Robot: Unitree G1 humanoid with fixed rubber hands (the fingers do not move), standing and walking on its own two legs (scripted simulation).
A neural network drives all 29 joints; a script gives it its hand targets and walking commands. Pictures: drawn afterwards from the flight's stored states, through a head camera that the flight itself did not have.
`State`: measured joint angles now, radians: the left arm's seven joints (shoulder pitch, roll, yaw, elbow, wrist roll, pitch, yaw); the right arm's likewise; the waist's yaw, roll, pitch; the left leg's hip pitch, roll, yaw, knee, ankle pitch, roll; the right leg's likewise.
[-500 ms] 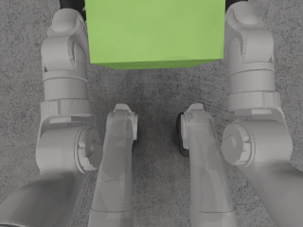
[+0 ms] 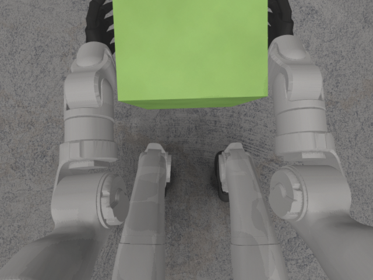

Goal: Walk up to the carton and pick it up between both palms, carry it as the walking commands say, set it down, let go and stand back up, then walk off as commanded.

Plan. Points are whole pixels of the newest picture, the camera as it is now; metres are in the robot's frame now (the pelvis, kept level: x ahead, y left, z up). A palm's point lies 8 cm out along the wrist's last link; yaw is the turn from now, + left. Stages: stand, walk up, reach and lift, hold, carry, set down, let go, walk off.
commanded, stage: reach and lift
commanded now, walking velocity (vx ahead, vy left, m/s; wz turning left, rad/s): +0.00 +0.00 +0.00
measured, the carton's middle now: (189, 52) +0.50 +0.02 -0.11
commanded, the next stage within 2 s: none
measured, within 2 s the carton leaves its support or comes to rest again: neither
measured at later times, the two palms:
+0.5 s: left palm (81, 45) +0.47 +0.17 +0.01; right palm (300, 37) +0.48 -0.13 +0.01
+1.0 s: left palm (27, 25) +0.44 +0.17 +0.12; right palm (361, 15) +0.45 -0.13 +0.11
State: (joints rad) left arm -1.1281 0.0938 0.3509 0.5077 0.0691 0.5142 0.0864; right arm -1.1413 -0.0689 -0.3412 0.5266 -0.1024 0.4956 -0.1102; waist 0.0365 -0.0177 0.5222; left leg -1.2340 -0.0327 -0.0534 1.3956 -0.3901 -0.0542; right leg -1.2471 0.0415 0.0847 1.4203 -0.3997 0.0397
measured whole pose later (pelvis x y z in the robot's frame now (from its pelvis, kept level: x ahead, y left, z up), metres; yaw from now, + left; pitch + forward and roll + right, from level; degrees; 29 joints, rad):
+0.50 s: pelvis +0.01 +0.00 +0.07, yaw +0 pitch +7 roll +1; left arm -0.94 0.04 0.34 0.45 0.11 0.49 0.06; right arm -0.96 -0.01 -0.33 0.47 -0.12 0.47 -0.09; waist 0.04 -0.02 0.52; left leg -0.92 -0.02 -0.06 1.10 -0.31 -0.05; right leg -0.93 0.03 0.08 1.13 -0.32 0.03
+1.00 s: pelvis +0.07 +0.00 +0.13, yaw -1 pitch +12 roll +1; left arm -0.61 -0.08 0.38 0.56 0.23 0.50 0.01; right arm -0.62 0.10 -0.37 0.60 -0.24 0.47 -0.03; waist 0.05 -0.01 0.01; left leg -0.73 -0.01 -0.05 0.77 -0.25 -0.03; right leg -0.75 0.02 0.09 0.79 -0.25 0.03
